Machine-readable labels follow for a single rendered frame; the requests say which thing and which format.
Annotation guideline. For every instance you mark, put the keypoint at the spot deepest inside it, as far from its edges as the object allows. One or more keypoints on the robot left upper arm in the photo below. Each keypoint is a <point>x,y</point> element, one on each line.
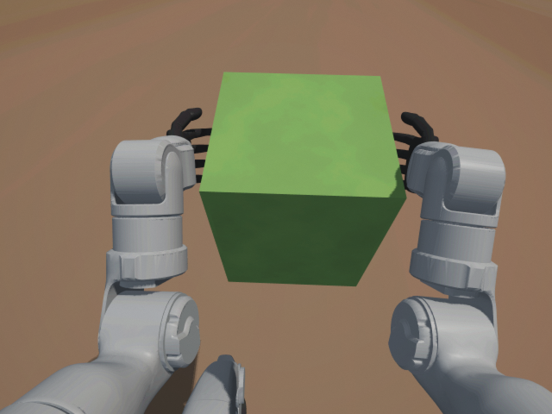
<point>144,338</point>

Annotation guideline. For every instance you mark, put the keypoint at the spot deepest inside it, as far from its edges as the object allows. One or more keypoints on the right robot hand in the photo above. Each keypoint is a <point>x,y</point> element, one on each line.
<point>423,128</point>

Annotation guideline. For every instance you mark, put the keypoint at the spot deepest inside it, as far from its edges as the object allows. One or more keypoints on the robot left thigh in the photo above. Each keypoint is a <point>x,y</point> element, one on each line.
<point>220,388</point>

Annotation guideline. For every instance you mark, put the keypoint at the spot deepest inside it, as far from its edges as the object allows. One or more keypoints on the carton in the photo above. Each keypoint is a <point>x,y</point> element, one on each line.
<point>301,179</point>

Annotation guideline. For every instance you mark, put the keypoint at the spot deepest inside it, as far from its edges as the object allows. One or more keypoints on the robot left forearm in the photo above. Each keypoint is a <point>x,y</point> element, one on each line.
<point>147,180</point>

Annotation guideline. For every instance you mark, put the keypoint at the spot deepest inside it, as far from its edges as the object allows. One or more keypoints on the robot right forearm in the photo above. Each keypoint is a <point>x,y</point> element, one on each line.
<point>461,188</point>

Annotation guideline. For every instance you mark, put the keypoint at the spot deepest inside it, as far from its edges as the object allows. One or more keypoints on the robot right upper arm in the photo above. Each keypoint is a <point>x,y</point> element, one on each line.
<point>450,347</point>

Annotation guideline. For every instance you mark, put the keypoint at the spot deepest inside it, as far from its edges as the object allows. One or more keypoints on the left robot hand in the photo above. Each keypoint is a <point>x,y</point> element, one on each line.
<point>178,125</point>

